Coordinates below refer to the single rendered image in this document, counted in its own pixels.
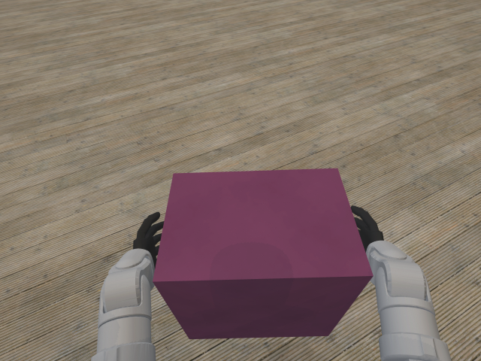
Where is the right robot forearm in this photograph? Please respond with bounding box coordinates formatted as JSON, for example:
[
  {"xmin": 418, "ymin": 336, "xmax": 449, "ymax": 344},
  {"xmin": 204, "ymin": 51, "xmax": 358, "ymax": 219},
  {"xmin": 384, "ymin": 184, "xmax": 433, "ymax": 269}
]
[{"xmin": 366, "ymin": 241, "xmax": 452, "ymax": 361}]

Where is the carton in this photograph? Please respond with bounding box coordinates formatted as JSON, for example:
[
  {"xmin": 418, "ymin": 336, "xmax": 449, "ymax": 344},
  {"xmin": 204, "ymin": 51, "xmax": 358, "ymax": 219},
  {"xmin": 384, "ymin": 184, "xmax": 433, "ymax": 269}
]
[{"xmin": 153, "ymin": 168, "xmax": 373, "ymax": 339}]

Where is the robot left hand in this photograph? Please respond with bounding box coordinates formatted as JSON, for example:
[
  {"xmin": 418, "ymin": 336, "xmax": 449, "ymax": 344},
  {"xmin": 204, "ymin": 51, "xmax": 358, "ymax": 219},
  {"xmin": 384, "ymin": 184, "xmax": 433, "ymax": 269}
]
[{"xmin": 133, "ymin": 212, "xmax": 164, "ymax": 267}]

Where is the left robot forearm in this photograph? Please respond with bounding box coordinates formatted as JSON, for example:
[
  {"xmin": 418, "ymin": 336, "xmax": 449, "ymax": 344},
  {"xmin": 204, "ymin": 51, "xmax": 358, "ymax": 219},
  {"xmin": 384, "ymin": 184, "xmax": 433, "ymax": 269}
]
[{"xmin": 91, "ymin": 249, "xmax": 156, "ymax": 361}]

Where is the robot right hand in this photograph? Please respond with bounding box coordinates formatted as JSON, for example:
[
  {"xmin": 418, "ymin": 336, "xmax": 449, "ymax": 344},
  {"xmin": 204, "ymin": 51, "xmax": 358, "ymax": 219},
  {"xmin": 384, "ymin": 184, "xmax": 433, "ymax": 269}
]
[{"xmin": 351, "ymin": 205, "xmax": 384, "ymax": 253}]

